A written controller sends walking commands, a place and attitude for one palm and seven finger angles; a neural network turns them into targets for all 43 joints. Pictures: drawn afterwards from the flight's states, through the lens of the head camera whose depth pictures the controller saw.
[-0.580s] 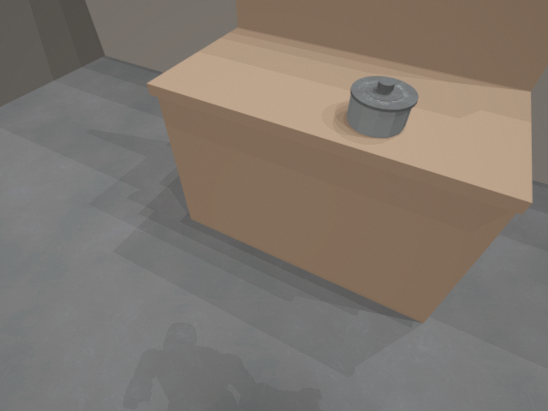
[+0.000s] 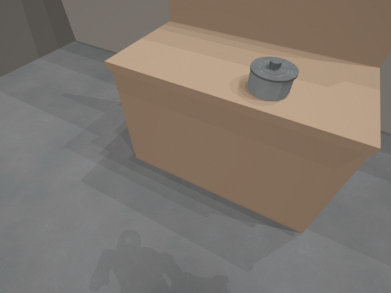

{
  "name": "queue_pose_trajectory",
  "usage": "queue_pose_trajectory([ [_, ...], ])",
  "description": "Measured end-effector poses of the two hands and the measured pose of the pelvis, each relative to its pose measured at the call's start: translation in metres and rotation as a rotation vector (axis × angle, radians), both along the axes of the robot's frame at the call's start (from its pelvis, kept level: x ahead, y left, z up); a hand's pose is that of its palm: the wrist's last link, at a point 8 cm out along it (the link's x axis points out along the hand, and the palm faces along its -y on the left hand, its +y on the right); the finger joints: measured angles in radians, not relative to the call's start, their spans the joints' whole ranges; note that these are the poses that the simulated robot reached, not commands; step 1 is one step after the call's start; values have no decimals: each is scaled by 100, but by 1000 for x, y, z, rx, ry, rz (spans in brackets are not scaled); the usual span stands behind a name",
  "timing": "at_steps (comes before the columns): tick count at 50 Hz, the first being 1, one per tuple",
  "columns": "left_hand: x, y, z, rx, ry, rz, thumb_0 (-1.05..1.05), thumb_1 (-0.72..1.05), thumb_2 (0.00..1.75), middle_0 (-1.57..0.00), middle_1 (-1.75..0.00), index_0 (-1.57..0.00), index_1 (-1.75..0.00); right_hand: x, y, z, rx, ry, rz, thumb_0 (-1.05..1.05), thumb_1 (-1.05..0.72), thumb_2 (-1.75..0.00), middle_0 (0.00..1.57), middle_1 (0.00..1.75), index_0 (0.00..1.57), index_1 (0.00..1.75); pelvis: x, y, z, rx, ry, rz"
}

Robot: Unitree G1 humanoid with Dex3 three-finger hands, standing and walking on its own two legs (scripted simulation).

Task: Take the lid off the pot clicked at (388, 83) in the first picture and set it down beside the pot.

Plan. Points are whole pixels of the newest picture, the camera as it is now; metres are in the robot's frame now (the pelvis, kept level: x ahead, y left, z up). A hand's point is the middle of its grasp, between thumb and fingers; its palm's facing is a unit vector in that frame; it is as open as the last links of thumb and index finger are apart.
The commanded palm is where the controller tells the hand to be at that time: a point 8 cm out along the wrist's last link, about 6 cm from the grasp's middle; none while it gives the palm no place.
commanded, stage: look at it before walking up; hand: left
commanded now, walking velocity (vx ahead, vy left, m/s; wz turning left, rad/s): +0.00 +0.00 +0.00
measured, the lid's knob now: (275, 63) +0.86 -0.24 +0.05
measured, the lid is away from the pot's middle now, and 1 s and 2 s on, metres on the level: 0.00 0.00 0.00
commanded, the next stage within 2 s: turn to face it in 0.06 s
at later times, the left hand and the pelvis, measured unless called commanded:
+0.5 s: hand out of the picture +0.05 +0.20 -0.18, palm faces -0.13 -0.95 -0.27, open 7.4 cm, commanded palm none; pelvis -0.01 -0.01 -0.02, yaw -8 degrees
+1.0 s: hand out of the picture +0.07 +0.16 -0.17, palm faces -0.24 -0.94 -0.23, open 7.4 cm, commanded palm none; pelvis -0.02 -0.01 +0.00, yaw -19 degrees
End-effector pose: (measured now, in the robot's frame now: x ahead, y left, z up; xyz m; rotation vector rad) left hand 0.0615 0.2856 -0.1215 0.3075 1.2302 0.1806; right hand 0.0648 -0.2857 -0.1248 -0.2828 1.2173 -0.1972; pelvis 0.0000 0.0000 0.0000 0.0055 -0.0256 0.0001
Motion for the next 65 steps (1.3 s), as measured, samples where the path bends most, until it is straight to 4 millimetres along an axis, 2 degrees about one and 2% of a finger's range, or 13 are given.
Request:
queue_pose_trajectory([
  [11, -4, -3, -1, -3, 8, 7, 1, 90, 89, -20, -30, -20, -30, 1, 1, -1, 6, 5, 1, 1, -91, -90, 21, 30, 20, 30, 1, -2, 0, -1, -1, -2],
  [16, -7, -9, -6, -11, 39, 0, 1, 90, 89, -20, -30, -20, -30, -5, 5, -4, 11, -8, -36, 1, -91, -90, 21, 30, 20, 30, -1, -2, -2, 0, 4, -43],
  [24, -10, -34, -22, -49, 91, -63, 1, 90, 89, -20, -30, -20, -30, -42, 16, -23, 65, -1, -142, 0, -91, -90, 21, 30, 20, 30, -12, -9, -14, 29, 4, -132],
  [29, -7, -58, -25, -41, 89, -102, 1, 91, 89, -20, -30, -20, -30, -69, 6, -46, 108, 18, -215, 1, -90, -90, 21, 30, 20, 30, -17, -24, -25, 30, -6, -193],
  [31, -9, -67, -22, -38, 77, -110, 1, 91, 89, -20, -30, -20, -30, -77, 2, -49, 116, 42, -236, 1, -91, -90, 21, 30, 20, 30, -19, -29, -25, 23, 0, -191],
  [38, -14, -88, -8, -54, 99, -130, 1, 90, 89, -20, -30, -20, -30, -88, -7, -30, 118, 43, -286, 1, -91, -90, 20, 30, 20, 30, -22, -36, -7, 38, 26, -243],
  [45, -1, -90, -8, -74, 85, -177, 1, 90, 89, -20, -30, -20, -30, -89, -5, -20, 92, 7, -335, 1, -91, -90, 20, 30, 19, 30, -19, -29, -3, 29, 40, -293],
  [50, 14, -79, -13, -90, 66, -206, 1, 90, 89, -20, -30, -20, -30, -84, 9, -13, 74, -27, -354, 1, -91, -90, 20, 30, 19, 30, -16, -15, -4, 14, 44, -323],
  [56, 38, -51, -32, -117, 52, -243, 1, 90, 89, -20, -30, -20, -30, -82, 40, -7, 33, -87, -382, 1, -91, -90, 20, 30, 20, 30, -9, 14, -13, -21, 53, -356],
  [60, 57, -38, -33, -126, 50, -283, 1, 91, 89, -20, -30, -20, -30, -101, 67, 1, 33, -61, -406, 0, -91, -90, 20, 30, 20, 30, -4, 26, -7, -22, 43, -382],
  [65, 81, -35, -27, -142, 42, -338, 1, 91, 89, -20, -30, -20, -30, -134, 95, 5, 53, 10, -477, 0, -91, -90, 21, 30, 20, 30, 10, 30, 0, -22, 45, -418],
])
